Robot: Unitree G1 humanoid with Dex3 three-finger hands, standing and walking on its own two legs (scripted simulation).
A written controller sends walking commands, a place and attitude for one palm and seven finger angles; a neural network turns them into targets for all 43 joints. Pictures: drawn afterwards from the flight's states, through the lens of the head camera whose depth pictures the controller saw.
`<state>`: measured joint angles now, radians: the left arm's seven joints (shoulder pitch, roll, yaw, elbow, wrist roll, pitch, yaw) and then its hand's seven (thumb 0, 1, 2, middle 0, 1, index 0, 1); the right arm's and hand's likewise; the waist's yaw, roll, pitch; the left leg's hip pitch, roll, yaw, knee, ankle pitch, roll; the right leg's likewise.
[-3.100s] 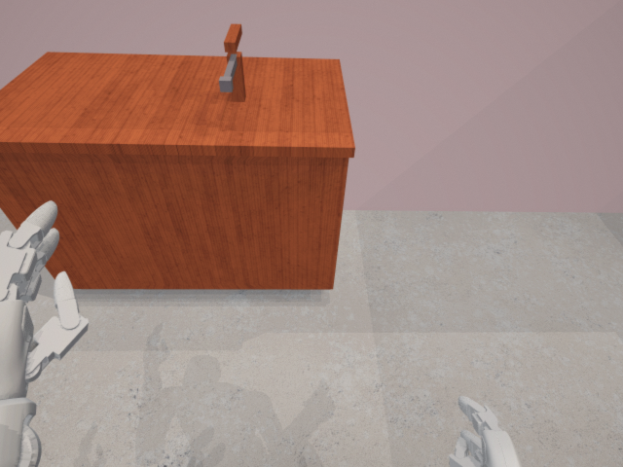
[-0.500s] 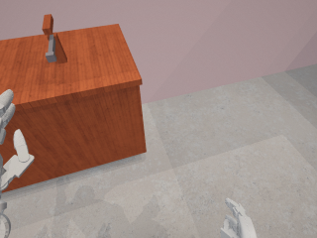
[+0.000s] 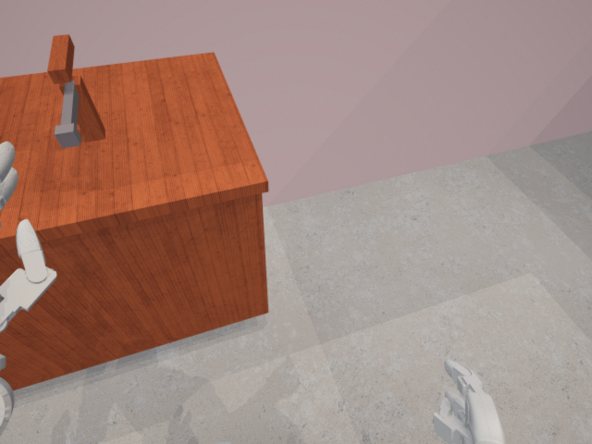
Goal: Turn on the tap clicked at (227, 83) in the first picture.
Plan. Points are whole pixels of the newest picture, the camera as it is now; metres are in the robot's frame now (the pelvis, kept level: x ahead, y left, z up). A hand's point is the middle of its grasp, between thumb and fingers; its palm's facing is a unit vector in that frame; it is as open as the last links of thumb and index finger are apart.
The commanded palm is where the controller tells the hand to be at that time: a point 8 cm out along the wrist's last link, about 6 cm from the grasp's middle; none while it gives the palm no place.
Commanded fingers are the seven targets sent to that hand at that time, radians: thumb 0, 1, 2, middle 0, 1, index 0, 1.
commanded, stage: take the last steps up to it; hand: left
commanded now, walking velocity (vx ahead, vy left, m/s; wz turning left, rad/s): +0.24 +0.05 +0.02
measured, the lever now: (68, 135) +0.55 +0.40 +0.09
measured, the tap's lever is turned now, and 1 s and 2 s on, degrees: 0 0 0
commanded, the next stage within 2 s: come to a stop and stand still in 0.32 s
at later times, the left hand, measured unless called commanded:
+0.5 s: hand (110, 197) +0.33 +0.22 +0.19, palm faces +0.40 -0.81 -0.42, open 7.4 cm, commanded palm +0.27 +0.27 +0.19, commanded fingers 0.00 0.90 0.90 -0.20 -0.30 -0.20 -0.30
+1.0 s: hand (113, 203) +0.33 +0.22 +0.17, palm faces +0.41 -0.82 -0.40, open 7.4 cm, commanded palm +0.27 +0.26 +0.19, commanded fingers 0.00 0.90 0.90 -0.20 -0.30 -0.20 -0.30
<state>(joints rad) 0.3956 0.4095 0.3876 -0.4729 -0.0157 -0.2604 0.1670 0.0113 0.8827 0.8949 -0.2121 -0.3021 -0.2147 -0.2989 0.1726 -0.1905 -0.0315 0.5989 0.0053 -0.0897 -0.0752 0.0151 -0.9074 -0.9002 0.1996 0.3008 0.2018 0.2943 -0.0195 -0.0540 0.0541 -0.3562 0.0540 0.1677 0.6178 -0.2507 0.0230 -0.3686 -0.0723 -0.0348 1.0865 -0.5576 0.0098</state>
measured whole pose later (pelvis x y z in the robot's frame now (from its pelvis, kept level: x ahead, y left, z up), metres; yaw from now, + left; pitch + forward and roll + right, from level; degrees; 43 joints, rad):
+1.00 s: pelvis +0.12 -0.02 +0.01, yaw +1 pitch +0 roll +0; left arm 0.46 0.34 0.32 -0.45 -0.03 -0.17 0.15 0.01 0.88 0.89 -0.21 -0.30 -0.22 -0.30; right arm 0.21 -0.22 0.03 0.62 0.00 -0.05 -0.08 0.02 -0.90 -0.90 0.21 0.30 0.21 0.30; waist 0.00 0.03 0.01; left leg -0.27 0.02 0.02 0.57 -0.27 -0.01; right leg -0.26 0.02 -0.09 0.53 -0.28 -0.04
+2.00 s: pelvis +0.11 +0.03 +0.02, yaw +3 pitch +0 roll -1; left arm 0.40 0.36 0.33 -0.40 -0.02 -0.22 0.09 0.01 0.89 0.90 -0.21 -0.30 -0.21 -0.30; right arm 0.21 -0.21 0.03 0.57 0.00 -0.12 -0.03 0.02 -0.90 -0.90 0.20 0.30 0.21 0.30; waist 0.02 -0.03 0.02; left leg -0.19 -0.06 0.00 0.40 -0.20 0.06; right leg -0.17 0.02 0.04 0.34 -0.17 0.01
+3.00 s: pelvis +0.13 +0.02 +0.02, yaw +2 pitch +1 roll -1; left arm 0.43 0.35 0.32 -0.39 -0.03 -0.20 0.11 0.01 0.89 0.90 -0.21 -0.30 -0.21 -0.30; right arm 0.24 -0.21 0.02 0.58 0.00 -0.08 -0.05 0.02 -0.90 -0.90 0.20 0.30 0.21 0.30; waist 0.02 0.00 -0.04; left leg -0.23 -0.05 0.01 0.51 -0.29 0.07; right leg -0.22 0.03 0.05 0.48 -0.27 0.00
